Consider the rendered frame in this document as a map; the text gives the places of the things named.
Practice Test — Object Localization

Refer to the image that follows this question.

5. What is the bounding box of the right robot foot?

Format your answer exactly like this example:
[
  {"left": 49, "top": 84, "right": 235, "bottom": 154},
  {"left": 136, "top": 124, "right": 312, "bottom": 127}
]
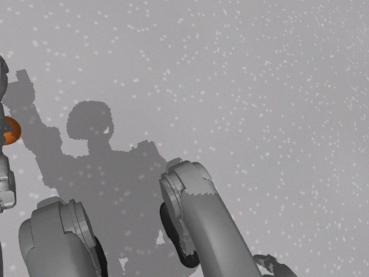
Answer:
[{"left": 160, "top": 202, "right": 200, "bottom": 268}]

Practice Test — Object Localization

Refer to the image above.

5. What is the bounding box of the ball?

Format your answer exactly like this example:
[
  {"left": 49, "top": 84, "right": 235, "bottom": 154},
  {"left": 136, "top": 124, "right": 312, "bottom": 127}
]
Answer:
[{"left": 4, "top": 116, "right": 21, "bottom": 145}]

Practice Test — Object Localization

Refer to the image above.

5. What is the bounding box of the right robot hand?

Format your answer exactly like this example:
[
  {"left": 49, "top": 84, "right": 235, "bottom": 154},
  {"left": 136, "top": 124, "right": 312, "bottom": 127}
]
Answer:
[{"left": 253, "top": 254, "right": 297, "bottom": 277}]

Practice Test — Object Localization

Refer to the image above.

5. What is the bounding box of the left robot arm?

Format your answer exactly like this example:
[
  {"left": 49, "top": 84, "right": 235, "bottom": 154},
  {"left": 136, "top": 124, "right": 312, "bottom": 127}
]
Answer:
[{"left": 0, "top": 102, "right": 16, "bottom": 277}]

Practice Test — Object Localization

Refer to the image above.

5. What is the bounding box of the left robot hand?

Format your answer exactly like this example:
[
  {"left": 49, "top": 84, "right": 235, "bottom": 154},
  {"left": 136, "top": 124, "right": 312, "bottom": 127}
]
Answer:
[{"left": 0, "top": 55, "right": 13, "bottom": 133}]

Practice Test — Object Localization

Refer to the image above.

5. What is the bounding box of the left robot foot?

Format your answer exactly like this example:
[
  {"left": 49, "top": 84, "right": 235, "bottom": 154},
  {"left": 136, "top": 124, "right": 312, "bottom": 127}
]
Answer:
[{"left": 95, "top": 237, "right": 108, "bottom": 277}]

